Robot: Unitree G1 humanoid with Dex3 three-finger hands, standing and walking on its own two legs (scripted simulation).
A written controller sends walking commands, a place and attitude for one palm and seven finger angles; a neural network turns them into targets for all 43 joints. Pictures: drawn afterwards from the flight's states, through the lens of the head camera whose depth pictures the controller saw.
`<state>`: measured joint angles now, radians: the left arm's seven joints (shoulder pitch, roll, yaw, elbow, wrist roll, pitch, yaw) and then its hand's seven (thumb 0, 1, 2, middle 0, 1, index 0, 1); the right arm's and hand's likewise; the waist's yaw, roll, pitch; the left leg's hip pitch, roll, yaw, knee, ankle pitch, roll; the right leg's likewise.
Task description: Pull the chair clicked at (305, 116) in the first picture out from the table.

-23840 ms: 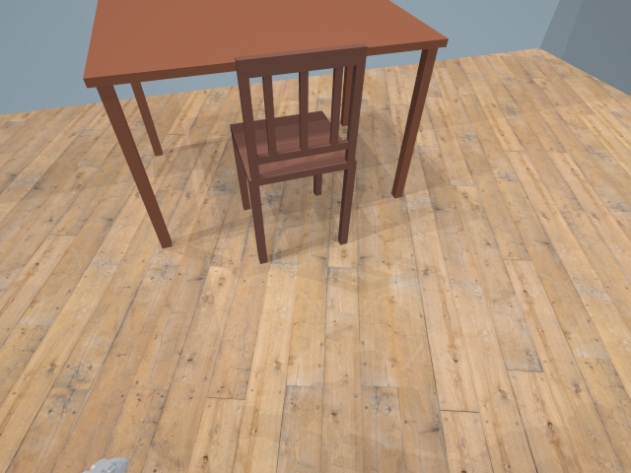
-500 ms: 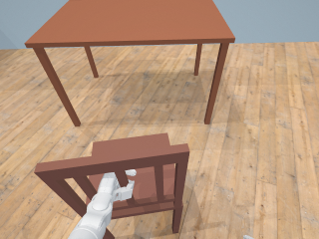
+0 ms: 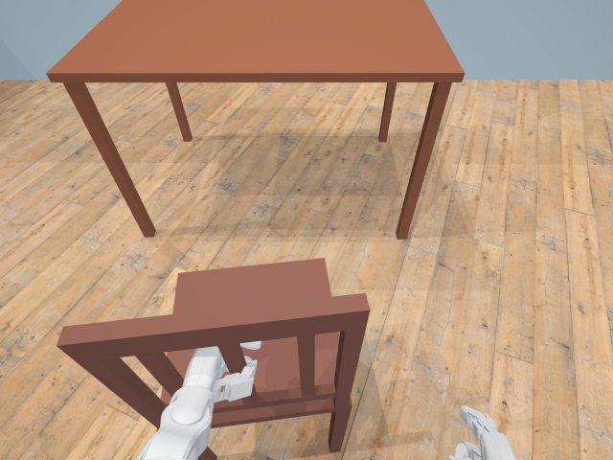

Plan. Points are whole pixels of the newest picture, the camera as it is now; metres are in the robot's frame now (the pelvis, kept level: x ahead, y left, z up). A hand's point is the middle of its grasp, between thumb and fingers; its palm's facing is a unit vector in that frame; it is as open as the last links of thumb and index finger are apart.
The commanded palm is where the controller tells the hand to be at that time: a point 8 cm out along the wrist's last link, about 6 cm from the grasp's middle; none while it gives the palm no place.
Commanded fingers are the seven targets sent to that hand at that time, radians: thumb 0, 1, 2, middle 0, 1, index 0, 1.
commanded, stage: stop walking, hand still on the chair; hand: left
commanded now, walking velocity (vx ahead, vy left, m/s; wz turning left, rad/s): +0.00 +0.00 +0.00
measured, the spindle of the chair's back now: (240, 372) +0.27 +0.13 -0.12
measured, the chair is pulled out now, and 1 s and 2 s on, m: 0.63 0.63 0.63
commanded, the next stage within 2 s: open the thumb and straighten the fingers in 0.06 s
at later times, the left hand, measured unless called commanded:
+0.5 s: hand (238, 371) +0.25 +0.12 -0.07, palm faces -0.07 -0.99 -0.15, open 10.8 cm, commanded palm +0.23 +0.17 -0.05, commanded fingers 0.00 -0.55 0.20 -0.30 -0.87 -0.30 -0.87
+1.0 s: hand (229, 384) +0.24 +0.13 -0.07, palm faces -0.05 -0.99 -0.14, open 17.3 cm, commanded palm +0.21 +0.18 -0.05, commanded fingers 0.00 -0.55 0.20 0.00 0.00 0.00 0.00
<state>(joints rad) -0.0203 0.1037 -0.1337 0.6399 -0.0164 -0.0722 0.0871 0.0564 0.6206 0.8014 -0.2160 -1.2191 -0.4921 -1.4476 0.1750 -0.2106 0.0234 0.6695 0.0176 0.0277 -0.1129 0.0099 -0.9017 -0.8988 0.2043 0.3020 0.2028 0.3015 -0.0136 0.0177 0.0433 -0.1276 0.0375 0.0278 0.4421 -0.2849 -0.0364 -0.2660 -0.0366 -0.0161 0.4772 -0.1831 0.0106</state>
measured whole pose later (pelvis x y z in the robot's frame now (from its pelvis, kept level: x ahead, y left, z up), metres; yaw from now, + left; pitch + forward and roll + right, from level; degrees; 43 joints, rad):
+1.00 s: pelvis +0.02 +0.01 -0.05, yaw +4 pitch +10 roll +0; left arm 0.29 0.16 -0.14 -0.01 -0.03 0.24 0.02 -0.01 -0.54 0.20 -0.03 -0.08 -0.03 -0.08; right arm 0.23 -0.26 0.03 0.50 0.02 -0.10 -0.08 0.01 -0.90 -0.90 0.20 0.30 0.20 0.30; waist -0.03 0.05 -0.12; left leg -0.55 0.01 -0.04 0.89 -0.52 -0.03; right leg -0.65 -0.08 -0.06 0.88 -0.41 0.02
